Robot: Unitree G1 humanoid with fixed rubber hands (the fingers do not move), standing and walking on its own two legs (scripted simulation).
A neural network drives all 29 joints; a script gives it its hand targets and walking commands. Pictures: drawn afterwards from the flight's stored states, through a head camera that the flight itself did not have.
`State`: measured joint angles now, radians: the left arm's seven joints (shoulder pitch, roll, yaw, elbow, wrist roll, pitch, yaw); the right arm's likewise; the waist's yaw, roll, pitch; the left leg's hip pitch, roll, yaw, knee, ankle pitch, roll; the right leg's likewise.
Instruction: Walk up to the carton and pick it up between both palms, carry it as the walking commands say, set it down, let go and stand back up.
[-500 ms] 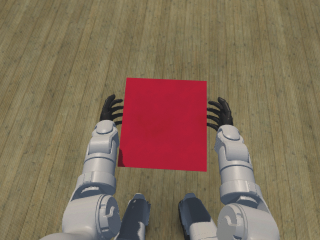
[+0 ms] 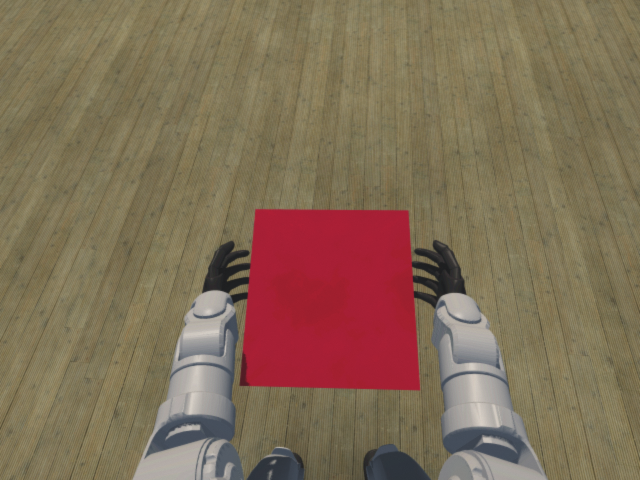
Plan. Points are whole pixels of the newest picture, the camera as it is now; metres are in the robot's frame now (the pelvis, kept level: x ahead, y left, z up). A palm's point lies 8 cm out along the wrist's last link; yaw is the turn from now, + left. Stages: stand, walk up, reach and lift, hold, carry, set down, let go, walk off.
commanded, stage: reach and lift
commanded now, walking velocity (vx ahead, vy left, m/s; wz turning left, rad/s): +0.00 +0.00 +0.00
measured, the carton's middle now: (330, 303) +0.35 +0.01 -0.12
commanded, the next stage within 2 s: hold in 1.82 s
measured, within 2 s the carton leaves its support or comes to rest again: neither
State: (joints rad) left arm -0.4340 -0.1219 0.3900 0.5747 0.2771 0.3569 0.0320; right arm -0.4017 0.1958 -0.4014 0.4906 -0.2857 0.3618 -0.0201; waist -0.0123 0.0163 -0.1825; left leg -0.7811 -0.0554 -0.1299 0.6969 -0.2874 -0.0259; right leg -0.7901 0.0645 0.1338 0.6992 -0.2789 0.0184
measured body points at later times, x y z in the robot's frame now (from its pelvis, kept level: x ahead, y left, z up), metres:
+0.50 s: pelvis +0.02 +0.01 +0.03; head +0.03 +0.01 +0.48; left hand +0.32 +0.16 +0.01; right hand +0.32 -0.16 +0.02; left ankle +0.01 +0.13 -0.71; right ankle +0.02 -0.13 -0.71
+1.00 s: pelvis +0.01 +0.00 +0.04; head -0.04 +0.00 +0.48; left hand +0.31 +0.16 +0.07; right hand +0.31 -0.16 +0.07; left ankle +0.01 +0.13 -0.71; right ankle +0.02 -0.13 -0.71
